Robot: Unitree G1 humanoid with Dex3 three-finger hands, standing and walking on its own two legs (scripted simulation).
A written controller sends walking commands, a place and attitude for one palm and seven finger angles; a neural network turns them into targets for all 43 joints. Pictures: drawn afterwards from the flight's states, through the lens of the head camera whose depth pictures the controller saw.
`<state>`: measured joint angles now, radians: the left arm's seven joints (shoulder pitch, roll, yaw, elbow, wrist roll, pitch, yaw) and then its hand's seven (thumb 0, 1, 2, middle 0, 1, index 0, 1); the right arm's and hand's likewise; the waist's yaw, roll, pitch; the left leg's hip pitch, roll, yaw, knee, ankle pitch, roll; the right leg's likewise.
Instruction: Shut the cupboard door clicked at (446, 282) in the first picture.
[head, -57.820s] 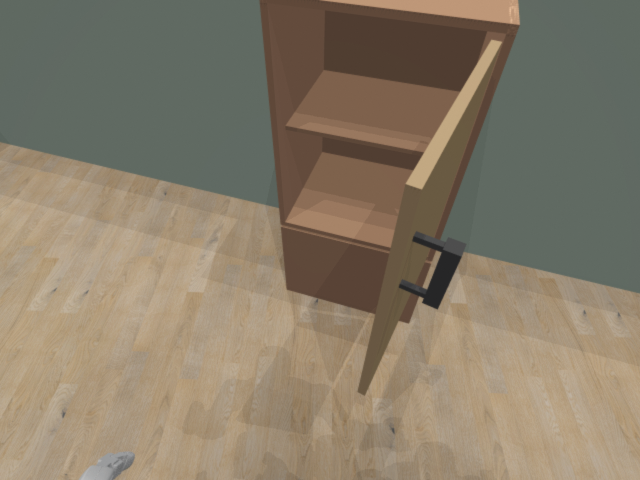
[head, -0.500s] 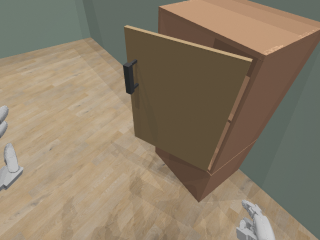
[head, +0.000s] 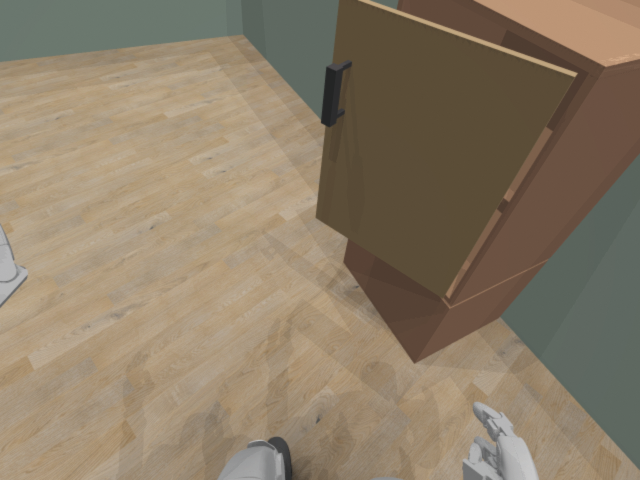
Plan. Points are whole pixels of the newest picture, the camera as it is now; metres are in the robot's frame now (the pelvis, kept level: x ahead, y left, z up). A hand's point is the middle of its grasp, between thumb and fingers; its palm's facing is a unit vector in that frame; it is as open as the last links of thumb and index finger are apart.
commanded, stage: stop stepping back and stand still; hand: left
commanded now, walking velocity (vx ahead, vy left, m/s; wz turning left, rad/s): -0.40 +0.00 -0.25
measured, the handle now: (337, 93) +0.82 +0.00 +0.07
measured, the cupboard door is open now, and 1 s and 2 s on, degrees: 23 23 23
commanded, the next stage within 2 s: let the arm hang, fingers relaxed in 1.56 s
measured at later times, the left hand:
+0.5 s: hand out of the picture +0.11 +0.28 +0.21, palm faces +0.21 -0.91 -0.36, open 7.4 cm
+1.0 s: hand out of the picture +0.08 +0.32 +0.20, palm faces +0.23 -0.89 -0.39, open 7.4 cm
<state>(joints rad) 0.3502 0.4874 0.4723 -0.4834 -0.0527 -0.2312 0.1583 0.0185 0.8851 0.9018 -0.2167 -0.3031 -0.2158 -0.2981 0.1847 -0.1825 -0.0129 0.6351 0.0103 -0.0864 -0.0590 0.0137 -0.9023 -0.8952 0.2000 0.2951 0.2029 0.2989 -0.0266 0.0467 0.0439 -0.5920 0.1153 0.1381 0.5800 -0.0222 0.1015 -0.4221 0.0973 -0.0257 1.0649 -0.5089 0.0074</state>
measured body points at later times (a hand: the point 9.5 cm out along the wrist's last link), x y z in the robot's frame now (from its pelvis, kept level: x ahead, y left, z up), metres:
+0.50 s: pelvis -0.14 +0.07 +0.04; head -0.15 +0.11 +0.49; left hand +0.09 +0.33 +0.22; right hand -0.04 -0.17 -0.03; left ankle +0.00 +0.14 -0.70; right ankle -0.16 +0.00 -0.66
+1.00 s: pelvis -0.18 +0.12 +0.02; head -0.18 +0.16 +0.47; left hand +0.06 +0.37 +0.22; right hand -0.11 -0.16 -0.06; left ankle -0.13 +0.23 -0.71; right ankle -0.20 +0.03 -0.70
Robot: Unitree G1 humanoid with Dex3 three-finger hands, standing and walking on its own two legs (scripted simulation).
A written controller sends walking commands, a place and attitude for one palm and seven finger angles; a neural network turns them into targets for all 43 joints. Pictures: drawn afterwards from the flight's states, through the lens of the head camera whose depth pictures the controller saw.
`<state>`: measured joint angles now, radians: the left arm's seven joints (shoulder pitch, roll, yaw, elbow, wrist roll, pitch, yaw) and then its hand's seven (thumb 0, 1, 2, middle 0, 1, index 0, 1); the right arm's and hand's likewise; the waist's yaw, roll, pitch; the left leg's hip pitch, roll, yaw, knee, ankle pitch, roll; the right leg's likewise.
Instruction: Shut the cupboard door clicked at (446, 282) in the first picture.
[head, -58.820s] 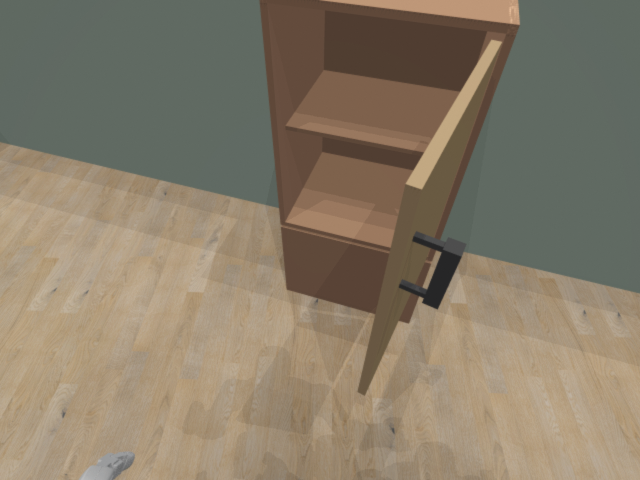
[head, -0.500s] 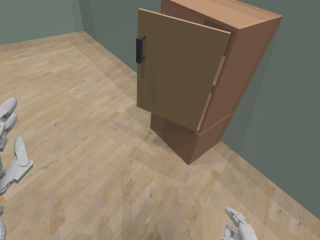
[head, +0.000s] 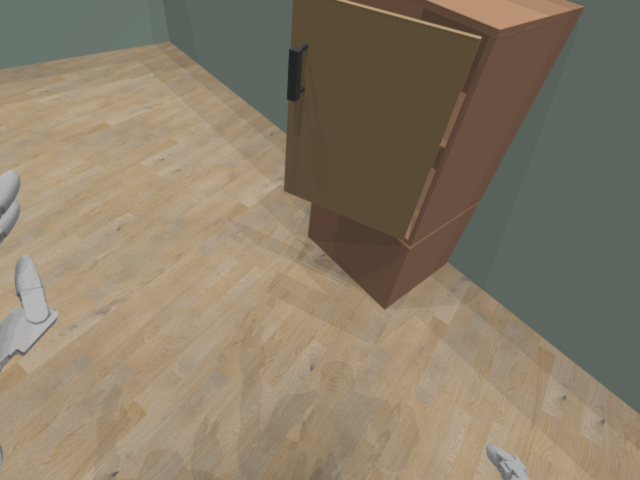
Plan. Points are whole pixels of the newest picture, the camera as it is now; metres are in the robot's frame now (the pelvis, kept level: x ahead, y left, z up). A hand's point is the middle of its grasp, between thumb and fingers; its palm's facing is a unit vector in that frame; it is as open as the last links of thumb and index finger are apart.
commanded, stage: stop stepping back and stand still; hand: left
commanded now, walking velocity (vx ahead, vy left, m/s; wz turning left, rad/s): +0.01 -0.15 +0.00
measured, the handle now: (298, 72) +1.01 +0.08 +0.05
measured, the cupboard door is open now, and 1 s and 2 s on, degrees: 23 23 23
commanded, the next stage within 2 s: let the arm hang, fingers relaxed in 0.56 s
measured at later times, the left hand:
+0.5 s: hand (84, 272) +0.25 +0.24 +0.18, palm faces +0.39 -0.78 -0.49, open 7.4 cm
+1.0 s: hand out of the picture +0.08 +0.19 -0.16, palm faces +0.06 -0.99 -0.15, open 6.8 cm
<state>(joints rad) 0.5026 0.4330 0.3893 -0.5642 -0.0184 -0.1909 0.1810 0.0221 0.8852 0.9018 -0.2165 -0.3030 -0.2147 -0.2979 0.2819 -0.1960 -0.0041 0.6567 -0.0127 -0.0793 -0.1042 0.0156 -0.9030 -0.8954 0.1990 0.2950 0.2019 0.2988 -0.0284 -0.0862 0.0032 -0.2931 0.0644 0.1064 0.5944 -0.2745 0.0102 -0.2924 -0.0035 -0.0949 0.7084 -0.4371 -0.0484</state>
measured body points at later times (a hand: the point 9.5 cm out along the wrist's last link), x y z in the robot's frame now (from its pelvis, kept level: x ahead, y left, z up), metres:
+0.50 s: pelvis +0.05 -0.01 +0.01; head +0.07 +0.00 +0.46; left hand +0.23 +0.28 +0.21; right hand +0.20 -0.26 -0.08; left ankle +0.03 +0.12 -0.73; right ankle +0.04 -0.10 -0.73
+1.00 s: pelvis +0.00 +0.02 +0.01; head +0.02 +0.04 +0.46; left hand +0.08 +0.24 -0.14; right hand +0.07 -0.21 -0.13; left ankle +0.03 +0.12 -0.73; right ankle +0.04 -0.10 -0.73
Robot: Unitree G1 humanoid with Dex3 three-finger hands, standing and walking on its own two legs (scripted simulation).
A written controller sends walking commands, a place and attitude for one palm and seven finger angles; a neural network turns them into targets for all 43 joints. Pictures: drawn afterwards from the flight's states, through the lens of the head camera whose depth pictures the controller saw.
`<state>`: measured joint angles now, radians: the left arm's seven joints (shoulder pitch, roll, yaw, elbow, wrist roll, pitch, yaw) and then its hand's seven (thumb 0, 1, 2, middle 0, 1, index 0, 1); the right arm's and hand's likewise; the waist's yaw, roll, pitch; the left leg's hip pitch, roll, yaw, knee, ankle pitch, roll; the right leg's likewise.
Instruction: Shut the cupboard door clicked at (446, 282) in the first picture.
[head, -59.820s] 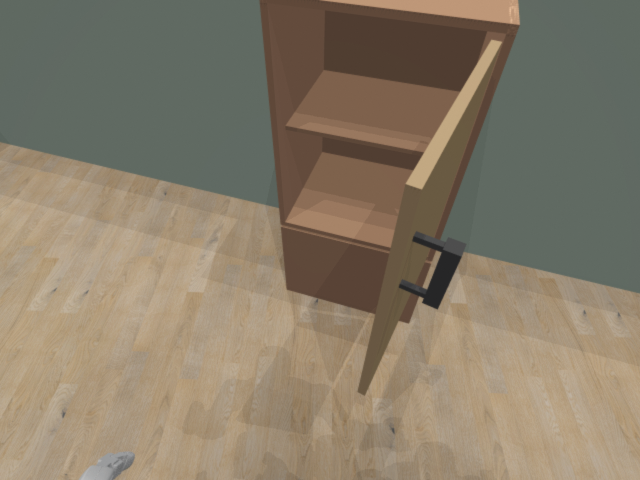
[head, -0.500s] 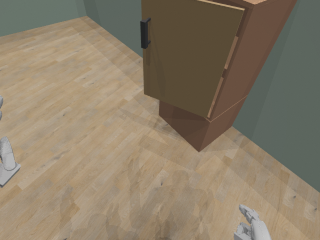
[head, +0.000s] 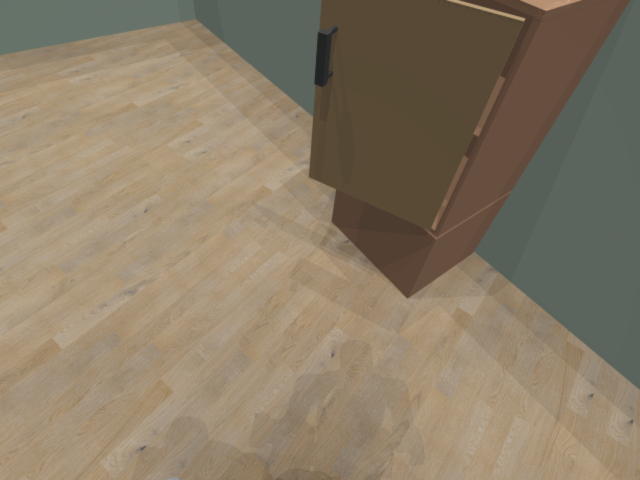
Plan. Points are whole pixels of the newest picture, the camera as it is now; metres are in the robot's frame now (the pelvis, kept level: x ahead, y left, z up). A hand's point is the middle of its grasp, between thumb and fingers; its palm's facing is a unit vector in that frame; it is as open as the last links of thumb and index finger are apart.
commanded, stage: let the arm hang, fingers relaxed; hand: left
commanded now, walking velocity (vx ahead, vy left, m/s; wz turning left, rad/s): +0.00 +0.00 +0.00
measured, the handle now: (327, 55) +1.00 +0.04 +0.04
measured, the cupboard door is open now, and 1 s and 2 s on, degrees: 23 23 23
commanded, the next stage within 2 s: look to check the result in 0.76 s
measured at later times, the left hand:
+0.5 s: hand out of the picture -0.01 +0.18 -0.17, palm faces -0.03 -0.98 -0.19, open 7.4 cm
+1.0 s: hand out of the picture +0.01 +0.17 -0.17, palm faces -0.02 -0.99 -0.17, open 7.4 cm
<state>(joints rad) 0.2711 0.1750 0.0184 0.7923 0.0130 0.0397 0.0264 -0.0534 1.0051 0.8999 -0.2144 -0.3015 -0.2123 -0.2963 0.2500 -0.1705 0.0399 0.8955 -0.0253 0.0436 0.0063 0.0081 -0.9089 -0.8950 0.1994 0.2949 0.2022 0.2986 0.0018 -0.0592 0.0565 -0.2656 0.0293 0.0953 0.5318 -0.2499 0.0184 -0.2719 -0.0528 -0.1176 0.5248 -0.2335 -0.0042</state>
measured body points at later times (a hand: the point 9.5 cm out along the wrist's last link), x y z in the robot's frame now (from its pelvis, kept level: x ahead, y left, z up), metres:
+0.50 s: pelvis +0.00 +0.01 +0.01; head +0.01 +0.01 +0.46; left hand -0.01 +0.24 -0.15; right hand -0.04 -0.20 -0.16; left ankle +0.02 +0.11 -0.73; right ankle +0.03 -0.12 -0.73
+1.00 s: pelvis +0.02 +0.01 +0.01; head +0.03 +0.02 +0.46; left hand +0.01 +0.23 -0.15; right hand -0.01 -0.19 -0.15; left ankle +0.02 +0.11 -0.73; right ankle +0.03 -0.12 -0.73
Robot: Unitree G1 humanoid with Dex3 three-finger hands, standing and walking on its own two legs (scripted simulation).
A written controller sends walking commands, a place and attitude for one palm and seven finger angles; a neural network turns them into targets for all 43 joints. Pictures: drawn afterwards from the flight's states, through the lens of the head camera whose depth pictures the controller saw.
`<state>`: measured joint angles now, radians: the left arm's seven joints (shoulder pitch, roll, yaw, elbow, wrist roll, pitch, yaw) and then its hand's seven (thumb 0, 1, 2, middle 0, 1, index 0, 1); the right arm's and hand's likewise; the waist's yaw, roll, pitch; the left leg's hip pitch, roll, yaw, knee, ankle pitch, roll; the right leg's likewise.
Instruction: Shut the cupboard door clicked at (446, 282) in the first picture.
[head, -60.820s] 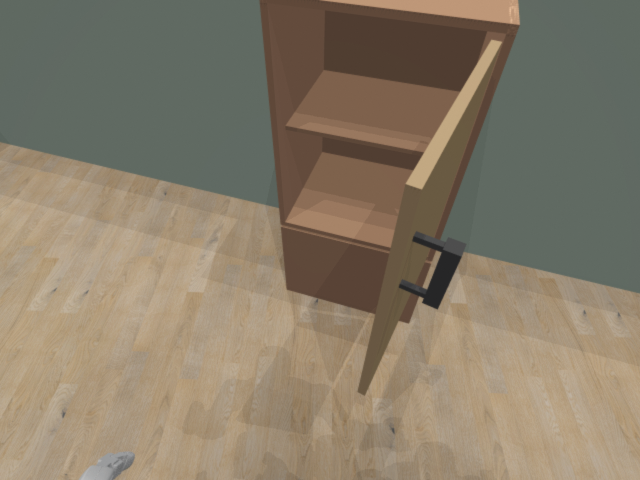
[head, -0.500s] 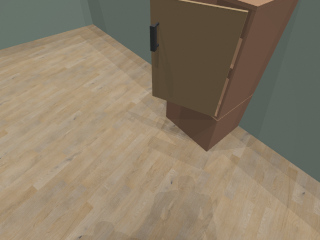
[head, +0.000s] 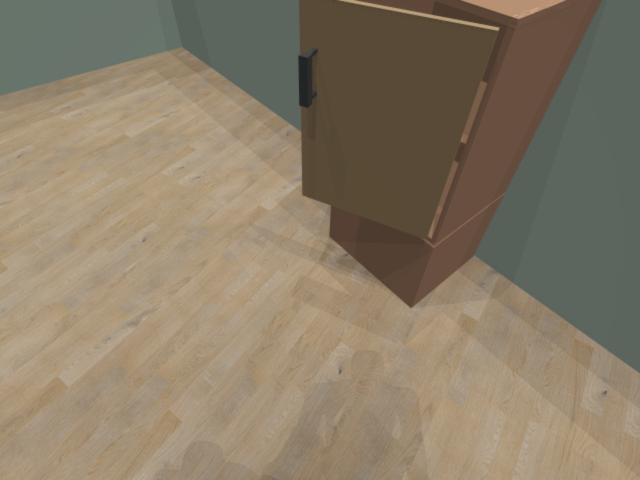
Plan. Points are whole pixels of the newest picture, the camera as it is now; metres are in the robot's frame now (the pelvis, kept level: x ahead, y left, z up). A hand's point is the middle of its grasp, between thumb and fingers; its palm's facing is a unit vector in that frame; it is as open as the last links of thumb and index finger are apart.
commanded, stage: look to check the result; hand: left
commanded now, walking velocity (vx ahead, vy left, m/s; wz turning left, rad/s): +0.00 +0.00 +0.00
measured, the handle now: (309, 77) +0.98 +0.07 +0.04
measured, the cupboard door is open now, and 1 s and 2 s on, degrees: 23 23 23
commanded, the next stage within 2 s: walk to a spot facing it in 0.30 s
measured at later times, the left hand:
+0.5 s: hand out of the picture +0.00 +0.17 -0.18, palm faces +0.02 -0.98 -0.18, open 7.4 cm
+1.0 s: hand out of the picture +0.02 +0.23 -0.18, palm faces +0.29 -0.93 -0.23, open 7.4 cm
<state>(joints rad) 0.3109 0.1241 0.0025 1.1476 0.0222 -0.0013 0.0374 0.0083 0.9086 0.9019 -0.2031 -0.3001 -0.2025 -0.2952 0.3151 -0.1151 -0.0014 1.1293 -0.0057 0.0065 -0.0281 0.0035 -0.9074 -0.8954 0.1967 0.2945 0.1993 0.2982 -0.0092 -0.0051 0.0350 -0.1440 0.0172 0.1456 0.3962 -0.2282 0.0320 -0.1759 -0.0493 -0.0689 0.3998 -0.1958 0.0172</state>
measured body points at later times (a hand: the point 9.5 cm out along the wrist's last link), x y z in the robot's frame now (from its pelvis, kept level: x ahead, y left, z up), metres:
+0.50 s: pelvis +0.01 +0.00 +0.00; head +0.02 +0.00 +0.45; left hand +0.00 +0.22 -0.16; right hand -0.01 -0.22 -0.16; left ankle +0.00 +0.09 -0.74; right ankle +0.01 -0.13 -0.74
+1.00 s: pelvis -0.01 +0.01 -0.01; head +0.03 +0.05 +0.44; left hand +0.00 +0.28 -0.16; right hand +0.09 -0.23 -0.14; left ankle +0.00 +0.09 -0.74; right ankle -0.01 -0.15 -0.66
